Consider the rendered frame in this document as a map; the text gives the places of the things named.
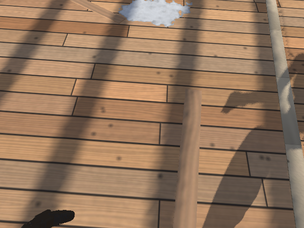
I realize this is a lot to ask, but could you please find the left robot hand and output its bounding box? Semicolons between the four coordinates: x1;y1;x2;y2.
21;209;75;228

